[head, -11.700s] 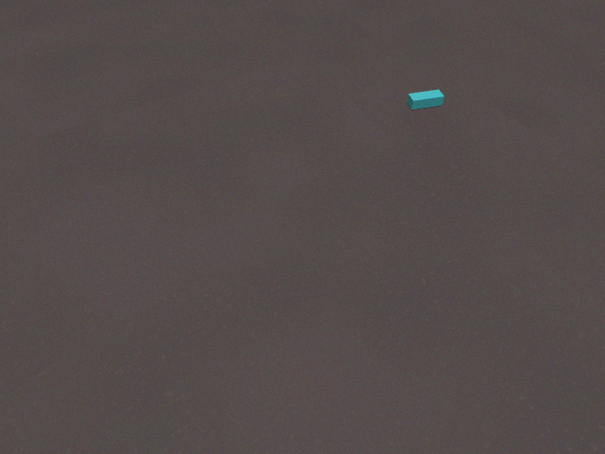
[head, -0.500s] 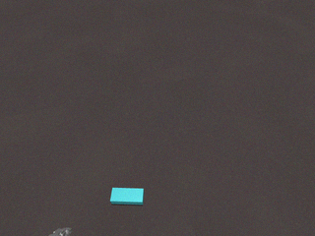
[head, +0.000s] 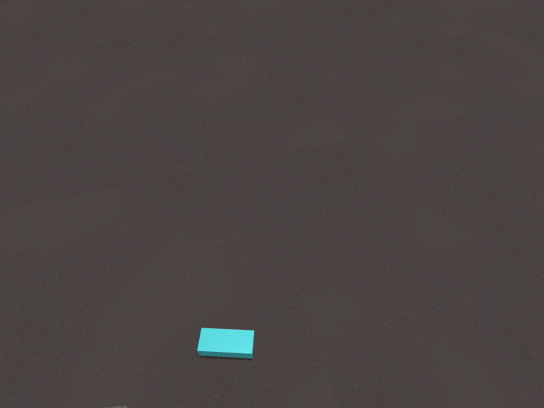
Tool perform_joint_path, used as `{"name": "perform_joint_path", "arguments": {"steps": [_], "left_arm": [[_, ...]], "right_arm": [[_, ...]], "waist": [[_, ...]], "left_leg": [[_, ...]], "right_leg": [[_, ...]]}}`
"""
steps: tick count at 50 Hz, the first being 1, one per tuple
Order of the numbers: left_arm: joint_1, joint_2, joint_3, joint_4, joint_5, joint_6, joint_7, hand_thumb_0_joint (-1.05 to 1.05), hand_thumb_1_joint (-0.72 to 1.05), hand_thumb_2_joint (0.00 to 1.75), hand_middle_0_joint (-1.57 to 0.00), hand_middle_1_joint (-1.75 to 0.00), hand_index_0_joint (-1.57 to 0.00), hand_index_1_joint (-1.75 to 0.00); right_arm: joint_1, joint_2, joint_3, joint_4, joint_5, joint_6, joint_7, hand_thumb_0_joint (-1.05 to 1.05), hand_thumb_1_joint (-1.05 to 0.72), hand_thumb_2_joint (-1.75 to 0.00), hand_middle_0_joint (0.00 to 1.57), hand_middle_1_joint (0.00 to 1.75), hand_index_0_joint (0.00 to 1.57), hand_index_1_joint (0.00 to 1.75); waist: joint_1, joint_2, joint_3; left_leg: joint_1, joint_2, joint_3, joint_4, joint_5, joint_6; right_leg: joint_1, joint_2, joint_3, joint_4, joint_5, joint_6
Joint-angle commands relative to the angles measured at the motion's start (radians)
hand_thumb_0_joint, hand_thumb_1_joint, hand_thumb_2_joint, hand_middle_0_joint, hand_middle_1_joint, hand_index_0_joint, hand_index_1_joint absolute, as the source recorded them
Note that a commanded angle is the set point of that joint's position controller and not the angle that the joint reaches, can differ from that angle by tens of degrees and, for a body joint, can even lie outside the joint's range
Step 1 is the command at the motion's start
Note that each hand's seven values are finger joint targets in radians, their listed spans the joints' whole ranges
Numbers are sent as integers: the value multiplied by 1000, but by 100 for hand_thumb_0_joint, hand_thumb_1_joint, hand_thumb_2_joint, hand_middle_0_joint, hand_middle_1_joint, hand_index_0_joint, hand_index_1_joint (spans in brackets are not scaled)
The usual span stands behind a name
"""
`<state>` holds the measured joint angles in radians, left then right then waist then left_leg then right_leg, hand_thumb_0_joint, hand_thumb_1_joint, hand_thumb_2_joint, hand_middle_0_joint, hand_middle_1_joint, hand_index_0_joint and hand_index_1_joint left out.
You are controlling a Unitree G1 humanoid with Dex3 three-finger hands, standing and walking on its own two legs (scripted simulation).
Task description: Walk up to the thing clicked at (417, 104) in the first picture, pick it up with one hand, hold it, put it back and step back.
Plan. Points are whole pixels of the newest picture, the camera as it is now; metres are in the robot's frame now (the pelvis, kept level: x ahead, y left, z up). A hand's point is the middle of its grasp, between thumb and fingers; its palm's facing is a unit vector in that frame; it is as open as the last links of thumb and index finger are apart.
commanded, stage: walk up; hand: left
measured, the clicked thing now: (227, 343) +0.43 +0.22 -0.75
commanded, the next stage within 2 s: stand in 0.48 s
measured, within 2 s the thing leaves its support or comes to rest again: neither
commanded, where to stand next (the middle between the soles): +0.04 -0.01 m, yaw -1 degrees
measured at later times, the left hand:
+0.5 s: hand out of the picture +0.08 +0.26 -0.16, palm faces +0.02 -0.95 -0.32, open 7.4 cm
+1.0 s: hand out of the picture +0.09 +0.26 -0.15, palm faces -0.01 -0.94 -0.35, open 7.4 cm
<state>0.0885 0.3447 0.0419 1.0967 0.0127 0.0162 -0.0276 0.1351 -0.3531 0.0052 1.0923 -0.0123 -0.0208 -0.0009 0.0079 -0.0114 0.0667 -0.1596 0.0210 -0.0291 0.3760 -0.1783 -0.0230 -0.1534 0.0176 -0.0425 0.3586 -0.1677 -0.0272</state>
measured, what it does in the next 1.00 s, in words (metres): stands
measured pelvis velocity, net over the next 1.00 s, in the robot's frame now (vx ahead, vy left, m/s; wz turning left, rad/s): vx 0.02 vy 0.00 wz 0.01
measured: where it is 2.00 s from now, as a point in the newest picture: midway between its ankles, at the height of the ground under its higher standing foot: outside the picture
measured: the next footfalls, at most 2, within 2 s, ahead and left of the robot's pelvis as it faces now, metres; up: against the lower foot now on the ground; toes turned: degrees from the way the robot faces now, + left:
none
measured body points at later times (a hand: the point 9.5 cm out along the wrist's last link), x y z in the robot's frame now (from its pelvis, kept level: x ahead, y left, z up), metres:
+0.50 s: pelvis +0.00 +0.00 +0.00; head +0.02 +0.01 +0.45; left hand +0.08 +0.31 -0.13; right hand +0.09 -0.29 -0.13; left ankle +0.02 +0.13 -0.75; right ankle +0.02 -0.10 -0.75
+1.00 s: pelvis +0.02 +0.00 +0.00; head +0.03 +0.00 +0.45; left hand +0.09 +0.31 -0.13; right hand +0.10 -0.29 -0.13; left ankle +0.02 +0.13 -0.75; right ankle +0.02 -0.10 -0.75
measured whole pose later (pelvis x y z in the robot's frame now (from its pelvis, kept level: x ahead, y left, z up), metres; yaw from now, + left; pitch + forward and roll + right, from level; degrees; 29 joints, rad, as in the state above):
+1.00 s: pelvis +0.02 +0.00 +0.00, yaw +1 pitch -2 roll +0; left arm 0.10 0.35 0.00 1.15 0.01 -0.02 -0.01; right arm 0.11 -0.35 0.01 1.13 -0.01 -0.01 0.01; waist 0.00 0.01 0.05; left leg -0.11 0.01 -0.04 0.32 -0.18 -0.02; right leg -0.11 0.01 -0.05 0.31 -0.18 -0.02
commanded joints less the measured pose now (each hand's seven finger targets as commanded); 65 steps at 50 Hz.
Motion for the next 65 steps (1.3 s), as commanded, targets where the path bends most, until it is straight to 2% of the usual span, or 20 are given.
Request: {"name": "perform_joint_path", "arguments": {"steps": [1, 3, 5, 15, 23, 24, 29, 31, 34, 37, 46, 47, 50, 53, 56, 62, 65], "left_arm": [[-49, 209, 41, -70, -6, -19, 11, 0, 90, 90, -20, -30, -20, -30], [-31, 207, 41, -62, -7, -19, 11, 0, 90, 90, -20, -30, -20, -30], [-43, 210, 39, -58, -7, -20, 11, 0, 90, 90, -20, -30, -20, -30], [-47, 205, 33, -47, -8, -19, 14, 0, 90, 90, -20, -30, -20, -30], [-45, 209, 36, -45, -4, -23, 15, 0, 90, 90, -20, -30, -20, -30], [-39, 205, 19, -30, -1, -35, 18, 0, 90, 90, -20, -30, -20, -30], [-38, 212, 11, -17, -1, -50, 23, 0, 90, 90, -20, -30, -20, -30], [-33, 217, 9, -12, 0, -51, 26, 0, 90, 90, -20, -30, -20, -30], [-36, 218, 7, -15, -3, -54, 26, 0, 90, 90, -20, -30, -20, -30], [-24, 221, 4, -6, -5, -57, 28, 0, 90, 90, -20, -30, -20, -30], [-25, 219, 0, -3, -2, -53, 33, 0, 90, 90, -20, -30, -20, -30], [-28, 229, 2, -8, -2, -53, 34, 0, 90, 90, -20, -30, -20, -30], [-27, 220, -1, -6, -6, -52, 34, 0, 90, 90, -20, -30, -20, -30], [-26, 224, -2, -8, -6, -54, 33, 0, 90, 90, -20, -30, -20, -30], [-33, 230, 0, -9, -6, -53, 36, 0, 90, 90, -20, -30, -20, -30], [-27, 228, -1, -11, -4, -54, 37, 0, 90, 90, -20, -30, -20, -30], [-32, 226, -1, -11, -5, -54, 38, 0, 90, 90, -20, -30, -20, -30]], "right_arm": [[-46, -226, -44, -62, 1, -33, -20, 0, -90, -90, 20, 30, 20, 30], [-58, -222, -42, -67, 3, -33, -20, 0, -90, -90, 20, 30, 20, 30], [-53, -218, -41, -66, 3, -31, -20, 0, -90, -90, 20, 30, 20, 30], [-63, -224, -44, -56, 1, -27, -19, 0, -90, -90, 20, 30, 20, 30], [-65, -218, -45, -54, 4, -25, -17, 0, -90, -90, 20, 30, 20, 30], [-67, -207, -36, -41, -2, -19, -13, 0, -90, -90, 20, 30, 20, 30], [-70, -209, -33, -34, 0, -16, -7, 0, -90, -90, 20, 30, 20, 30], [-66, -208, -34, -31, 0, -13, -5, 0, -90, -90, 20, 30, 20, 30], [-72, -219, -35, -31, 0, -17, -6, 0, -90, -90, 20, 30, 20, 30], [-62, -210, -32, -23, 2, -17, -6, 0, -90, -90, 20, 30, 20, 30], [-63, -209, -28, -17, 3, -12, -8, 0, -90, -90, 20, 30, 20, 30], [-57, -206, -29, -20, 1, -12, -8, 0, -90, -90, 20, 30, 20, 30], [-67, -213, -29, -18, 2, -12, -9, 0, -90, -90, 20, 30, 20, 30], [-64, -214, -30, -17, 3, -12, -10, 0, -90, -90, 20, 30, 20, 30], [-62, -211, -30, -16, 2, -10, -10, 0, -90, -90, 20, 30, 20, 30], [-61, -213, -29, -20, 4, -10, -11, 0, -90, -90, 20, 30, 20, 30], [-63, -210, -28, -19, 4, -9, -12, 0, -90, -90, 20, 30, 20, 30]], "waist": [[6, 49, -104], [15, 49, -104], [5, 22, -105], [1, 26, -81], [-3, 7, -101], [-1, 43, -120], [-4, 25, -87], [-5, 12, -77], [-4, 23, -107], [-6, 13, -111], [-4, 14, -86], [-6, 6, -107], [-3, 23, -103], [-2, 15, -116], [-4, 18, -105], [-7, 17, -123], [-7, 18, -108]], "left_leg": [[-52, 109, -100, -97, 51, 56], [-41, 108, -98, -86, 85, 58], [-31, 102, -88, -70, 103, 55], [-39, 105, -101, -98, 50, 56], [-17, 96, -94, -87, 70, 55], [1, 100, -95, -99, 25, 44], [-2, 101, -98, -100, 41, 44], [-1, 99, -99, -103, 32, 43], [21, 107, -97, -94, 118, 43], [29, 108, -96, -95, 150, 43], [23, 107, -96, -110, 119, 37], [37, 110, -91, -106, 155, 36], [33, 109, -93, -106, 150, 35], [46, 109, -88, -97, 175, 35], [28, 107, -89, -104, 161, 32], [58, 112, -84, -92, 207, 36], [57, 112, -85, -96, 195, 34]], "right_leg": [[93, -136, 125, -49, 30, -15], [91, -136, 123, -49, 52, -10], [84, -141, 128, -60, 77, -7], [62, -138, 124, -72, 31, -6], [67, -144, 125, -82, 34, -6], [70, -155, 137, -104, -15, -1], [60, -155, 131, -107, 16, 6], [45, -155, 128, -115, -9, 7], [78, -159, 126, -93, 84, 5], [95, -160, 121, -88, 131, 8], [82, -155, 115, -97, 95, 11], [94, -158, 113, -87, 118, 8], [91, -156, 113, -90, 109, 8], [104, -162, 117, -90, 153, 5], [104, -158, 112, -92, 138, 7], [113, -161, 110, -89, 196, 7], [101, -160, 113, -92, 183, 7]]}}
